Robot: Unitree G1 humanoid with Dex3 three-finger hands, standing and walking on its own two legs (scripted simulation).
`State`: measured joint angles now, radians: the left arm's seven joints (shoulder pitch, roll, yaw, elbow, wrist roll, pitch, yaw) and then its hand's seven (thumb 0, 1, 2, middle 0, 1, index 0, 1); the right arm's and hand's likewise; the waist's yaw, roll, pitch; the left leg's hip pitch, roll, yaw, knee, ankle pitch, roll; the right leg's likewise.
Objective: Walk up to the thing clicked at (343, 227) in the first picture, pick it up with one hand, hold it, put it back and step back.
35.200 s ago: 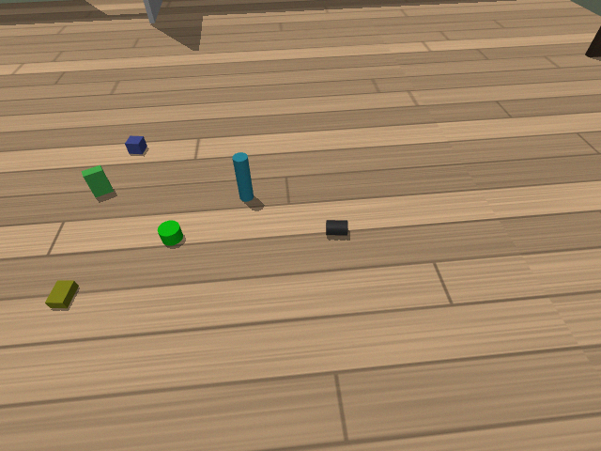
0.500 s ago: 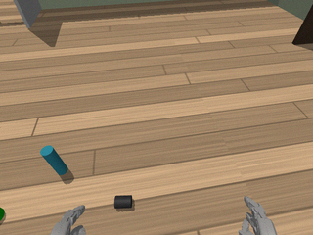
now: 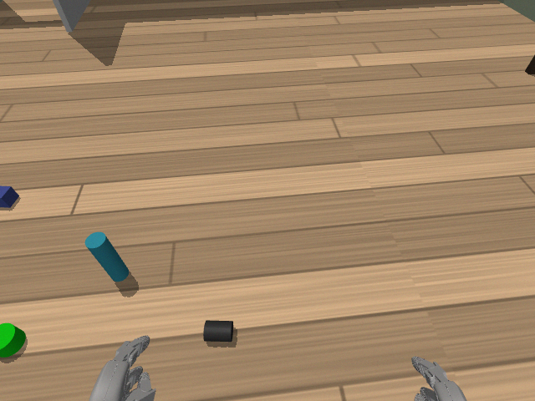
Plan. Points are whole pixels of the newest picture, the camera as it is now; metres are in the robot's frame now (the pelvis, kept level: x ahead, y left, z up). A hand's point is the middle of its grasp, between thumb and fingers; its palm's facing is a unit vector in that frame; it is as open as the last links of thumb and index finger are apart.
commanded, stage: stand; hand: left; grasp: from above
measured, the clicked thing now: (218, 331) +0.47 +0.21 -0.69
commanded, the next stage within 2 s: none
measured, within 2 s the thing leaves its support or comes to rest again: neither
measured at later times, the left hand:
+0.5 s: hand out of the picture +0.04 +0.24 -0.11, palm faces +0.05 -0.94 -0.33, open 7.4 cm
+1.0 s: hand out of the picture +0.04 +0.25 -0.11, palm faces +0.05 -0.94 -0.34, open 7.4 cm
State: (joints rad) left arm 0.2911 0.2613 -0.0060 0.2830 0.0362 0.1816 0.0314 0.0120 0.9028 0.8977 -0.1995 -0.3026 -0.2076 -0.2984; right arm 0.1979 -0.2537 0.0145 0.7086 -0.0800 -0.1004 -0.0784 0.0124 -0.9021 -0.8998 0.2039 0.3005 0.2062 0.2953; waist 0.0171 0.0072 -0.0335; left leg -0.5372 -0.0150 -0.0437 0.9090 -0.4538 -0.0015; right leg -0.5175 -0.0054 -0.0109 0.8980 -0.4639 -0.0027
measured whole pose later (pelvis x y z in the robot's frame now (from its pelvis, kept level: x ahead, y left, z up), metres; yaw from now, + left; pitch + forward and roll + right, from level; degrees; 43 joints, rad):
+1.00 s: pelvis -0.01 +0.00 +0.05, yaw +1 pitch -4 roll +0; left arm 0.14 0.30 0.03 1.15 0.02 0.00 0.02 0.01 0.91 0.90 -0.20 -0.30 -0.21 -0.30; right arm 0.14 -0.31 -0.02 1.13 -0.02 0.00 -0.02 0.01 -0.91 -0.90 0.20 0.30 0.21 0.30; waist 0.02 0.02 0.06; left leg -0.10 -0.02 -0.06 0.35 -0.17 0.00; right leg -0.08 -0.02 -0.02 0.34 -0.19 0.01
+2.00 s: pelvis +0.01 -0.01 +0.06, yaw +0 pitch -3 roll +0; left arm 0.10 0.32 0.03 1.15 0.01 -0.01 0.01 0.01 0.91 0.90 -0.20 -0.30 -0.21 -0.30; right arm 0.11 -0.33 0.00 1.13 -0.01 -0.01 -0.01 0.01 -0.90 -0.90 0.20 0.30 0.21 0.30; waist 0.01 0.02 0.06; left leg -0.09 0.00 -0.05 0.32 -0.18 -0.01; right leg -0.07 0.00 -0.02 0.31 -0.20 0.00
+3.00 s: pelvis -0.07 +0.05 +0.04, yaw -2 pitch -1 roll -1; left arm 0.10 0.39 0.06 0.86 0.01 0.06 0.02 0.01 0.91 0.90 -0.20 -0.30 -0.21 -0.30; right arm 0.15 -0.34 -0.05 0.88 -0.02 0.02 -0.02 0.01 -0.90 -0.90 0.21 0.30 0.21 0.30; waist -0.02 -0.03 0.22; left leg -0.28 -0.01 0.02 0.58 -0.28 0.05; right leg -0.41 0.09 0.14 1.06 -0.52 0.01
